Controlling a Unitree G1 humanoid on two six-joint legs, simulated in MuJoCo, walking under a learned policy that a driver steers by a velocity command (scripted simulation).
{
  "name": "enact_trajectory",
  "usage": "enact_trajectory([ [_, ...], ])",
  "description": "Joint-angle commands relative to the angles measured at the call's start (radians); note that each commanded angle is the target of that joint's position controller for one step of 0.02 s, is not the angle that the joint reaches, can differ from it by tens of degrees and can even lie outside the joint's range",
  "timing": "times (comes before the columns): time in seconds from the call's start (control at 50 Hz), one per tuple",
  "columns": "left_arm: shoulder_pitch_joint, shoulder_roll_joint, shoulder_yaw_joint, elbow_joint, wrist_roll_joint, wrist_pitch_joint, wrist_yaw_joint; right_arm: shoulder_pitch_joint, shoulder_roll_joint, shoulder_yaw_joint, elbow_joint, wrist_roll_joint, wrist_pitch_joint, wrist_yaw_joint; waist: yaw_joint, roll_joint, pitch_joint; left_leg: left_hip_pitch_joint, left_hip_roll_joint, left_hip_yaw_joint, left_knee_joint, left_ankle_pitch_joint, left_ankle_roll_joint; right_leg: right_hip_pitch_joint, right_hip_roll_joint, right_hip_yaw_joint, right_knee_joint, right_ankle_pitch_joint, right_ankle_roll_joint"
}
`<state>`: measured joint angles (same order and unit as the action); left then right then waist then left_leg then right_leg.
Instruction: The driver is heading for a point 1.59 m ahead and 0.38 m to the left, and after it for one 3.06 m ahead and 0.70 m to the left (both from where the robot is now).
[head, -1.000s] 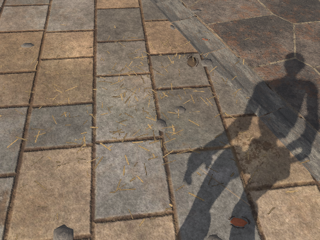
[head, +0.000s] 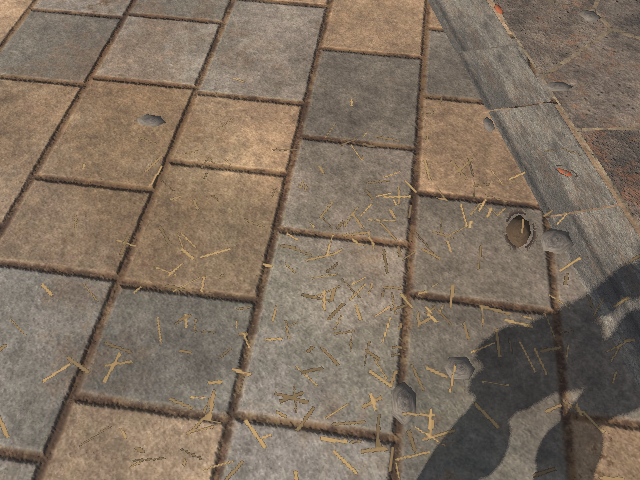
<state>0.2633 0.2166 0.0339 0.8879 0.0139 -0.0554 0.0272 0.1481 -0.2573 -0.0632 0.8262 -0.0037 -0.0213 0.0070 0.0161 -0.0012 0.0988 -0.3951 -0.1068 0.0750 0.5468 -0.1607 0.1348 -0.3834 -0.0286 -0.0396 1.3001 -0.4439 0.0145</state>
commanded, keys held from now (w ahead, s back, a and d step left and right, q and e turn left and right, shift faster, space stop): q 0.68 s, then no key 0.32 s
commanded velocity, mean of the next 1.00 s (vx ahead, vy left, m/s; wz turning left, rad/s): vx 0.05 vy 0.00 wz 0.50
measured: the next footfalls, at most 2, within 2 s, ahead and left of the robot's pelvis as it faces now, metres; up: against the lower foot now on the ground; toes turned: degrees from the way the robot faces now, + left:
right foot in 0.50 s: +0.16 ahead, -0.14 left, +0.00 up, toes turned +23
left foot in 0.96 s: +0.05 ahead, +0.05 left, +0.00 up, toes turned +31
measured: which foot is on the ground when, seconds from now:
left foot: down 0.00-0.48, up 0.50-0.94, down 0.96-1.00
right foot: up 0.00-0.48, down 0.50-0.96, up 0.98-1.00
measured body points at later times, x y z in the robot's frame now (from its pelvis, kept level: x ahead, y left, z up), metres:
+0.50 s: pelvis +0.08 -0.05 +0.01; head +0.11 -0.06 +0.46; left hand +0.15 +0.25 -0.08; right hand +0.24 -0.31 -0.11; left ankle +0.08 +0.04 -0.72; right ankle +0.12 -0.15 -0.73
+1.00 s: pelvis +0.06 -0.05 +0.01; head +0.07 -0.03 +0.46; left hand -0.01 +0.22 -0.12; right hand +0.31 -0.20 -0.10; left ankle +0.00 +0.02 -0.73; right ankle +0.12 -0.15 -0.72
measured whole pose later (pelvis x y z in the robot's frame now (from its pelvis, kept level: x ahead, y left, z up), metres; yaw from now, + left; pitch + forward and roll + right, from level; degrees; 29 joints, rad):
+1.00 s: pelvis +0.06 -0.05 +0.01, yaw +30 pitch -1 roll +0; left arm 0.26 0.29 0.04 0.79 0.01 0.04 0.01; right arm 0.16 -0.25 -0.02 0.77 -0.02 0.04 0.00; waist 0.03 -0.04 0.06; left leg -0.18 -0.06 -0.02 0.48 -0.26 0.04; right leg -0.28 -0.04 -0.06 0.62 -0.41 -0.01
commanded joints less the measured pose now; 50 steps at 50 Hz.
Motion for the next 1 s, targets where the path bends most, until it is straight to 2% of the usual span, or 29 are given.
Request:
enact_trajectory([
  [0.02, 0.071, 0.110, 0.026, -0.067, 0.026, 0.029, -0.001, 0.086, -0.097, -0.024, -0.038, 0.012, 0.007, -0.016, 0.006, -0.018, -0.147, 0.219, 0.304, -0.326, -0.220, 0.708, 0.177, -0.140, -0.046, 0.073, -0.053, 0.047, 0.023],
  [0.06, 0.085, 0.085, 0.022, -0.075, 0.022, 0.056, -0.001, 0.092, -0.132, -0.033, -0.039, -0.002, -0.004, -0.009, 0.024, -0.007, -0.173, 0.178, 0.268, -0.294, -0.213, 0.748, 0.158, -0.106, -0.030, 0.062, -0.117, 0.071, 0.034],
  [0.1, 0.059, 0.087, 0.023, -0.092, 0.019, 0.066, 0.000, 0.101, -0.156, -0.040, -0.046, -0.007, -0.004, -0.007, 0.018, 0.018, -0.192, 0.170, 0.247, -0.295, -0.215, 0.695, 0.138, -0.118, -0.026, 0.061, -0.172, 0.112, 0.039],
  [0.18, -0.052, 0.117, 0.030, -0.137, 0.018, 0.084, 0.004, 0.131, -0.165, -0.045, -0.060, -0.006, 0.018, -0.013, -0.021, 0.069, -0.180, 0.187, 0.227, -0.371, -0.242, 0.373, 0.097, -0.182, -0.025, 0.084, -0.267, 0.163, 0.051],
  [0.26, -0.133, 0.128, 0.030, -0.172, 0.011, 0.090, 0.009, 0.163, -0.173, -0.052, -0.071, -0.011, 0.035, -0.017, -0.054, 0.092, -0.149, 0.235, 0.234, -0.473, -0.250, 0.148, 0.094, -0.223, -0.010, 0.115, -0.362, 0.146, 0.050],
  [0.32, -0.158, 0.129, 0.026, -0.189, 0.003, 0.083, 0.013, 0.173, -0.178, -0.056, -0.080, -0.018, 0.042, -0.017, -0.065, 0.107, -0.139, 0.256, 0.236, -0.525, -0.223, 0.159, 0.100, -0.192, 0.018, 0.124, -0.439, 0.099, 0.036],
  [0.38, -0.153, 0.133, 0.021, -0.203, -0.011, 0.071, 0.017, 0.162, -0.187, -0.060, -0.091, -0.022, 0.048, -0.013, -0.062, 0.117, -0.147, 0.261, 0.233, -0.571, -0.181, 0.283, 0.100, -0.109, 0.056, 0.124, -0.528, 0.047, 0.015],
  [0.42, -0.118, 0.139, 0.018, -0.204, -0.020, 0.062, 0.020, 0.140, -0.190, -0.061, -0.098, -0.020, 0.052, -0.010, -0.045, 0.127, -0.153, 0.257, 0.225, -0.606, -0.156, 0.363, 0.085, -0.026, 0.078, 0.124, -0.626, 0.030, -0.002],
  [0.46, -0.040, 0.138, 0.016, -0.191, -0.020, 0.051, 0.026, 0.090, -0.186, -0.060, -0.109, -0.007, 0.057, -0.009, 0.006, 0.117, -0.149, 0.201, 0.178, -0.608, -0.119, 0.311, 0.027, 0.131, 0.083, 0.115, -0.856, 0.132, -0.017],
  [0.48, -0.007, 0.164, 0.023, -0.184, -0.009, 0.043, 0.033, 0.072, -0.164, -0.053, -0.120, 0.004, 0.057, -0.012, 0.019, 0.078, -0.148, 0.118, 0.128, -0.575, -0.067, 0.161, -0.026, 0.248, 0.021, 0.157, -0.995, 0.216, -0.029],
  [0.5, -0.046, 0.238, 0.033, -0.204, 0.007, 0.043, 0.042, 0.145, -0.082, -0.034, -0.125, 0.006, 0.055, -0.013, -0.041, -0.134, -0.161, 0.012, 0.012, -0.403, 0.124, -0.215, -0.089, 0.338, -0.220, 0.372, -1.080, 0.246, -0.088],
  [0.52, -0.100, 0.306, 0.045, -0.231, 0.013, 0.054, 0.035, 0.165, -0.128, -0.047, -0.133, -0.005, 0.055, -0.023, -0.050, -0.234, -0.129, -0.147, -0.111, -0.208, 0.299, -0.463, -0.119, 0.295, -0.386, 0.564, -1.061, 0.513, -0.223],
  [0.54, -0.064, 0.259, 0.042, -0.224, 0.009, 0.060, 0.027, 0.147, -0.188, -0.060, -0.121, -0.032, 0.057, -0.022, -0.035, -0.142, -0.136, -0.132, -0.021, -0.197, 0.477, -0.444, -0.135, 0.263, -0.393, 0.510, -1.028, 0.619, -0.282],
  [0.56, -0.097, 0.193, 0.022, -0.231, 0.000, 0.060, 0.022, 0.144, -0.194, -0.067, -0.104, -0.030, 0.062, -0.015, -0.054, -0.080, -0.114, -0.116, -0.002, -0.205, 0.540, -0.382, -0.142, 0.231, -0.318, 0.395, -1.012, 0.640, -0.259],
  [0.58, -0.136, 0.169, 0.015, -0.241, 0.003, 0.062, 0.018, 0.157, -0.183, -0.067, -0.091, -0.024, 0.072, -0.006, -0.071, -0.078, -0.095, -0.108, 0.003, -0.194, 0.588, -0.326, -0.154, 0.217, -0.244, 0.286, -1.000, 0.646, -0.218],
  [0.6, -0.147, 0.170, 0.015, -0.246, 0.005, 0.062, 0.021, 0.163, -0.177, -0.064, -0.089, -0.021, 0.081, 0.007, -0.076, -0.124, -0.104, -0.122, 0.005, -0.179, 0.631, -0.286, -0.164, 0.239, -0.203, 0.224, -0.988, 0.674, -0.195],
  [0.64, -0.116, 0.172, 0.017, -0.246, 0.011, 0.063, 0.020, 0.148, -0.164, -0.057, -0.092, -0.011, 0.090, 0.022, -0.052, -0.145, -0.116, -0.140, 0.009, -0.150, 0.655, -0.260, -0.188, 0.276, -0.175, 0.156, -0.971, 0.739, -0.193],
  [0.7, -0.036, 0.186, 0.028, -0.225, 0.009, 0.059, 0.018, 0.078, -0.144, -0.044, -0.117, -0.007, 0.096, 0.027, -0.004, -0.144, -0.121, -0.174, 0.024, -0.141, 0.578, -0.258, -0.205, 0.359, -0.202, 0.151, -0.959, 0.756, -0.217],
  [0.74, -0.002, 0.199, 0.034, -0.207, 0.010, 0.055, 0.014, 0.056, -0.129, -0.035, -0.125, -0.007, 0.099, 0.026, 0.010, -0.151, -0.127, -0.157, 0.027, -0.146, 0.503, -0.276, -0.201, 0.384, -0.222, 0.159, -0.950, 0.761, -0.232],
  [0.82, -0.026, 0.211, 0.039, -0.197, 0.012, 0.051, -0.004, 0.040, -0.098, -0.012, -0.126, -0.003, 0.100, 0.021, 0.006, -0.171, -0.137, -0.003, 0.048, -0.105, 0.291, -0.307, -0.172, 0.314, -0.226, 0.131, -0.935, 0.723, -0.234],
  [0.88, -0.020, 0.227, 0.043, -0.177, 0.013, 0.060, -0.017, 0.039, -0.096, -0.001, -0.123, 0.004, 0.094, 0.011, 0.010, -0.199, -0.141, 0.108, 0.044, -0.057, 0.125, -0.298, -0.145, 0.276, -0.225, 0.135, -0.904, 0.731, -0.232],
  [0.92, -0.034, 0.228, 0.043, -0.164, -0.001, 0.073, -0.020, 0.093, -0.082, 0.009, -0.097, -0.002, 0.079, 0.004, -0.035, -0.165, -0.138, 0.249, 0.046, -0.037, -0.153, -0.099, -0.118, 0.218, -0.202, 0.112, -0.843, 0.685, -0.186],
  [0.94, -0.005, 0.211, 0.038, -0.152, -0.002, 0.074, -0.020, 0.091, -0.106, 0.010, -0.095, -0.017, 0.065, -0.002, -0.035, -0.106, -0.144, 0.354, 0.092, -0.113, -0.276, 0.022, -0.105, 0.141, -0.183, 0.097, -0.810, 0.568, -0.126],
  [0.96, 0.040, 0.135, 0.019, -0.172, 0.007, 0.074, -0.028, 0.102, -0.172, 0.006, -0.106, -0.035, 0.051, -0.008, -0.008, 0.119, -0.194, 0.478, 0.335, -0.395, -0.332, 0.110, -0.070, 0.014, -0.103, 0.024, -0.649, 0.239, -0.057],
  [0.98, 0.003, 0.099, 0.004, -0.189, -0.005, 0.087, -0.015, 0.058, -0.217, 0.000, -0.106, -0.020, 0.045, -0.016, -0.017, 0.251, -0.132, 0.282, 0.468, -0.477, -0.285, 0.351, 0.069, 0.013, 0.002, -0.001, -0.632, -0.120, -0.028],
  [1.0, -0.024, 0.153, 0.016, -0.174, -0.007, 0.103, -0.007, 0.049, -0.163, 0.010, -0.100, -0.019, 0.036, -0.016, -0.035, 0.170, -0.103, 0.248, 0.438, -0.445, -0.284, 0.328, 0.112, 0.041, -0.017, 0.052, -0.542, -0.123, -0.022],
])
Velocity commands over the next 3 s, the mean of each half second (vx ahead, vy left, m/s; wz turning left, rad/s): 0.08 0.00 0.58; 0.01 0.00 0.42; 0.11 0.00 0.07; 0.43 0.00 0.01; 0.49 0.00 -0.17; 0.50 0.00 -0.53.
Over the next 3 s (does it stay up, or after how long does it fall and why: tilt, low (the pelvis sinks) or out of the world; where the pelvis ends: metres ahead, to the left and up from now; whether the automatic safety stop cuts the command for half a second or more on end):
stays up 0.76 0.26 0.00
